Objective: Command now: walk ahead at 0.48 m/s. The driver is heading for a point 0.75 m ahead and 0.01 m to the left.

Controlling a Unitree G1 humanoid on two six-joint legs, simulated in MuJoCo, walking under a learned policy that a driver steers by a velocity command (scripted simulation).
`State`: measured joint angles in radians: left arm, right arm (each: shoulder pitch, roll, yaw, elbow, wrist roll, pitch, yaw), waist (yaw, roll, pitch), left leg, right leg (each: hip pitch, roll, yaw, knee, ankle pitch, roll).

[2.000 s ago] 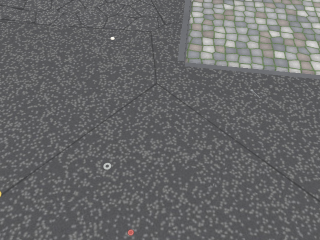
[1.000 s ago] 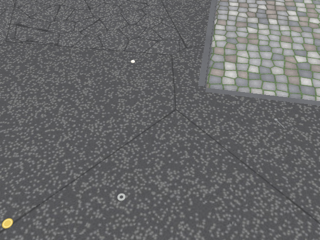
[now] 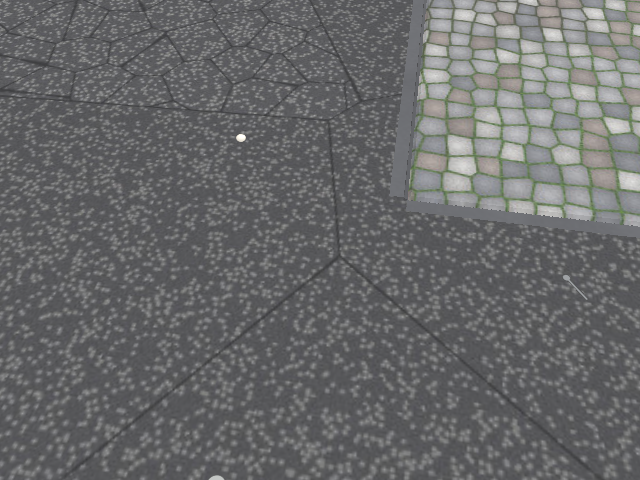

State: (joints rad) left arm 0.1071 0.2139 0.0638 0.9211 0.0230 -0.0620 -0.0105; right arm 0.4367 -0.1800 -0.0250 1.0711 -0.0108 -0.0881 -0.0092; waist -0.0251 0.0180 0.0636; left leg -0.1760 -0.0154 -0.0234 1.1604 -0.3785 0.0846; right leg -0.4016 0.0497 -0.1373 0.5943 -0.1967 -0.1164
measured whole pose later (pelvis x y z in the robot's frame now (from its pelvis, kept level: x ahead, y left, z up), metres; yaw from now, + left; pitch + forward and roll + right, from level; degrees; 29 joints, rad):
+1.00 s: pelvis +0.58 +0.01 +0.00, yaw -1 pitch +1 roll +2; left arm 0.01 0.18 0.03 0.88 0.04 -0.08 -0.02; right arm 0.47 -0.17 -0.04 1.09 -0.02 -0.09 -0.02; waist -0.05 -0.01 0.06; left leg 0.09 -0.04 0.09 0.38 -0.43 0.03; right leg -0.45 -0.02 -0.09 0.51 -0.02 -0.11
